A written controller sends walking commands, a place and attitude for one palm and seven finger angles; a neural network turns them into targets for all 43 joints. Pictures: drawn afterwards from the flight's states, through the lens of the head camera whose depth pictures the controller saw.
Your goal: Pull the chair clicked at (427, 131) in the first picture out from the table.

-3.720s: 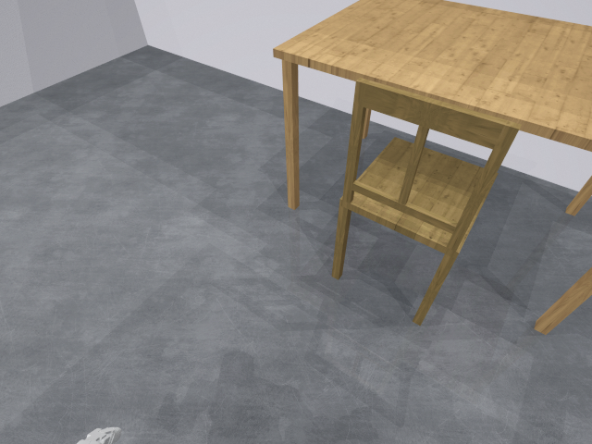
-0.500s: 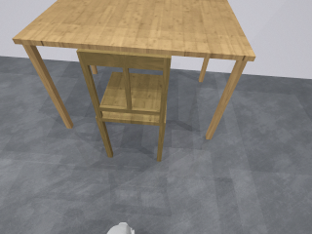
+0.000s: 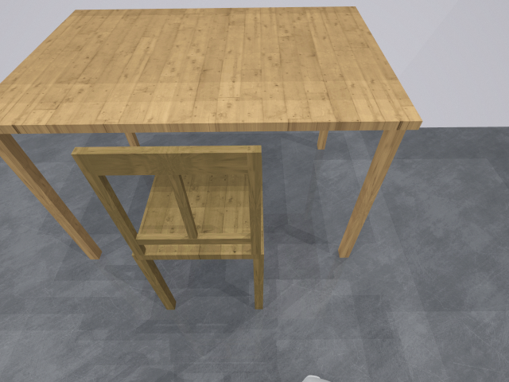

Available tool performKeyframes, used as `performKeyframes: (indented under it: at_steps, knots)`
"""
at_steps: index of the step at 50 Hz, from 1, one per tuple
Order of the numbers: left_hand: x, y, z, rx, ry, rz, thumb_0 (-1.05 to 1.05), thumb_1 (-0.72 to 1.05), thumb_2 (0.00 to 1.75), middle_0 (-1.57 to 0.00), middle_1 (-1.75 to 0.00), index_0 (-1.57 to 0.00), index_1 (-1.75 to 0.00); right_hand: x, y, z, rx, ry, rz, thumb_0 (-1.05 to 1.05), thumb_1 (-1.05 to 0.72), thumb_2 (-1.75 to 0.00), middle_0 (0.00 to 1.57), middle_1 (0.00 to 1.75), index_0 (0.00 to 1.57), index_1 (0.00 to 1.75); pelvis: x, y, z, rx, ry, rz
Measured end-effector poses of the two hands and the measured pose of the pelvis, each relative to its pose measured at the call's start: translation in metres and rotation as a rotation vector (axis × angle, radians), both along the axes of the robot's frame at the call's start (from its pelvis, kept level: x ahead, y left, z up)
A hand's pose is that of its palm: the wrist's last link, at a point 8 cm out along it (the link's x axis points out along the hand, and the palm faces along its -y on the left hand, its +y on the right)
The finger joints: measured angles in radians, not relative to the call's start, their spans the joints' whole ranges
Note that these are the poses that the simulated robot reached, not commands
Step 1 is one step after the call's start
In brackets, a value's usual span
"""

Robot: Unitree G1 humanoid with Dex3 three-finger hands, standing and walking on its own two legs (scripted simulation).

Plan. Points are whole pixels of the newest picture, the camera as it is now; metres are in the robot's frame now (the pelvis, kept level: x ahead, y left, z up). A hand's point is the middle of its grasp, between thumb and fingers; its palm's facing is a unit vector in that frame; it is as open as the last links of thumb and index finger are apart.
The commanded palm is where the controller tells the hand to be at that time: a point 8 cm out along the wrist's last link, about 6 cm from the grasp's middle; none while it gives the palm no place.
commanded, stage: come to a stop and stand still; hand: left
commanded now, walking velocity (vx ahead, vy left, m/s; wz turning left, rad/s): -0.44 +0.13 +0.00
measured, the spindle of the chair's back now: (184, 207) +0.51 +0.19 -0.11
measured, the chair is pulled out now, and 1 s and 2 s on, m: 0.00 0.00 0.00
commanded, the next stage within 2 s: look again from close up in 1.78 s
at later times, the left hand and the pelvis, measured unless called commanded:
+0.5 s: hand out of the picture +0.10 +0.23 -0.18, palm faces +0.10 -0.97 -0.21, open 7.3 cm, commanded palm none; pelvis +0.04 +0.03 -0.01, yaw +2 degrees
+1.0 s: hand out of the picture +0.04 +0.19 -0.17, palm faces +0.02 -0.98 -0.21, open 7.3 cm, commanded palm none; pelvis +0.02 +0.01 +0.01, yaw +0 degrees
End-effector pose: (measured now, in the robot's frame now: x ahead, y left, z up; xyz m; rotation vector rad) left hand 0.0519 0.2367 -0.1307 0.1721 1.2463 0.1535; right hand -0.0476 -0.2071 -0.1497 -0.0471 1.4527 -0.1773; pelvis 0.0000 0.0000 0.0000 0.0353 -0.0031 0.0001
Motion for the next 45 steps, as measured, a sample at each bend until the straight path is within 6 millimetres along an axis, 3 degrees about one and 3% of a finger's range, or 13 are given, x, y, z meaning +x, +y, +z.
performKeyframes:
  at_steps: [4, 10, 18, 23, 26, 31, 39, 45]
  knots:
    - [0.041, -0.019, -0.005, 0.014, -0.047, -0.006, 0.01, 0.92, 0.90, -0.20, -0.30, -0.20, -0.30, 0.018, -0.014, -0.014, 0.014, 0.071, 0.001, 0.01, -0.91, -0.89, 0.20, 0.30, 0.20, 0.30, 0.031, -0.015, -0.010, -0.021, -0.004, 0.010]
    - [0.064, -0.029, 0.004, 0.029, -0.034, 0.029, -0.01, 0.94, 0.90, -0.20, -0.30, -0.20, -0.30, 0.079, -0.032, -0.005, -0.024, 0.034, 0.029, 0.01, -0.91, -0.89, 0.20, 0.30, 0.20, 0.30, 0.052, -0.019, 0.001, -0.023, 0.004, 0.029]
    - [0.061, -0.005, 0.005, 0.033, -0.015, 0.051, 0.00, 0.92, 0.90, -0.20, -0.30, -0.21, -0.30, 0.164, -0.031, 0.007, -0.070, -0.138, 0.104, 0.01, -0.91, -0.89, 0.20, 0.30, 0.20, 0.30, 0.048, -0.002, 0.005, -0.021, 0.011, 0.033]
    - [0.047, 0.024, -0.010, 0.012, -0.005, 0.067, 0.00, 0.91, 0.90, -0.20, -0.30, -0.21, -0.30, 0.189, -0.012, 0.020, -0.114, -0.247, 0.135, 0.00, -0.91, -0.89, 0.20, 0.30, 0.20, 0.30, 0.044, 0.021, -0.002, -0.043, 0.005, 0.032]
    - [0.035, 0.041, -0.021, -0.008, 0.014, 0.085, 0.00, 0.91, 0.90, -0.20, -0.30, -0.20, -0.30, 0.185, 0.004, 0.025, -0.135, -0.269, 0.153, 0.00, -0.91, -0.89, 0.20, 0.30, 0.20, 0.30, 0.041, 0.033, -0.005, -0.052, -0.002, 0.036]
    - [0.006, 0.053, -0.017, -0.036, 0.082, 0.101, 0.00, 0.91, 0.90, -0.20, -0.30, -0.20, -0.30, 0.164, 0.025, 0.040, -0.144, -0.226, 0.160, 0.00, -0.91, -0.89, 0.20, 0.30, 0.20, 0.30, 0.039, 0.043, 0.009, -0.066, 0.003, 0.025]
    - [-0.041, 0.051, -0.012, -0.049, 0.241, 0.083, 0.00, 0.91, 0.90, -0.20, -0.30, -0.20, -0.30, 0.121, 0.022, 0.043, -0.161, -0.154, 0.084, 0.00, -0.92, -0.89, 0.20, 0.30, 0.20, 0.30, 0.035, 0.047, 0.016, -0.068, 0.022, 0.000]
    - [-0.037, 0.031, -0.008, -0.041, 0.242, 0.046, 0.00, 0.91, 0.90, -0.20, -0.30, -0.20, -0.30, 0.067, 0.009, 0.032, -0.128, -0.036, 0.026, 0.00, -0.91, -0.89, 0.20, 0.30, 0.20, 0.30, 0.026, 0.034, 0.015, -0.057, 0.022, 0.000]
